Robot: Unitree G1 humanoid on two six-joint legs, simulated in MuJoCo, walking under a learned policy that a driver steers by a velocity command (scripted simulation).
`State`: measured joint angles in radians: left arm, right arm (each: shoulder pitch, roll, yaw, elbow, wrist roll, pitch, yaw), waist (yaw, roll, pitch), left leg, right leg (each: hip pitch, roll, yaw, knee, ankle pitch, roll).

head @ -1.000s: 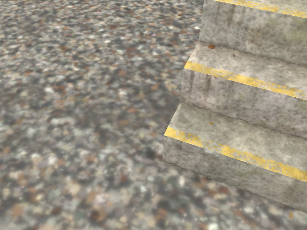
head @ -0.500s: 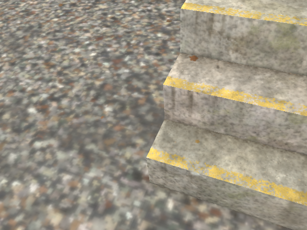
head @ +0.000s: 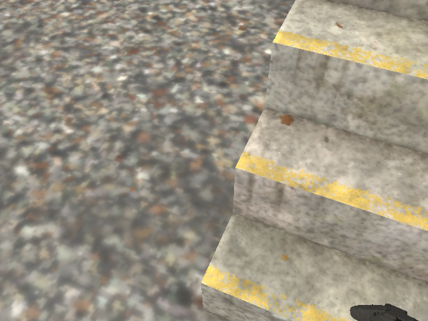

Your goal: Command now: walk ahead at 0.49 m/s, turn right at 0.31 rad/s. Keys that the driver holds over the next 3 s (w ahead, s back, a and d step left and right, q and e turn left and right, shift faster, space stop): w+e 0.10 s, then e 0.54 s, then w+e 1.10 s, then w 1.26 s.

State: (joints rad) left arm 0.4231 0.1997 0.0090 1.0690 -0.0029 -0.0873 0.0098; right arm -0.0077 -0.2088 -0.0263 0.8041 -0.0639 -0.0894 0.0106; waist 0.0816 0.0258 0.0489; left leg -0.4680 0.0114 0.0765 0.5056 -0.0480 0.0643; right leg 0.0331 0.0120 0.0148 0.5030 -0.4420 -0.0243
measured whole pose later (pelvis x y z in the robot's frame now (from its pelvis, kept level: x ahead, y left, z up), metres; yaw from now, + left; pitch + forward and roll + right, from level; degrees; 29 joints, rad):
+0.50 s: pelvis +0.14 +0.00 +0.00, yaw -15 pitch -1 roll +0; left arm 0.19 0.21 0.05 0.86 0.02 0.01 0.01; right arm 0.16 -0.23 -0.03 0.85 -0.03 0.02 -0.03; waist 0.01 0.06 0.05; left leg -0.46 0.06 0.07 1.22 -0.48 -0.06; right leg -0.36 0.10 -0.06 0.65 -0.27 -0.12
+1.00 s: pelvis +0.15 +0.04 +0.02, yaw -33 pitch +2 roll +0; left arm 0.23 0.22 0.11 0.76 0.06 0.03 0.01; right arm 0.28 -0.25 -0.04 0.75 -0.05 -0.03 -0.06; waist 0.01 -0.03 -0.02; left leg -0.19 -0.04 0.08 0.45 -0.29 0.08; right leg -0.64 0.13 0.09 1.21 -0.30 -0.01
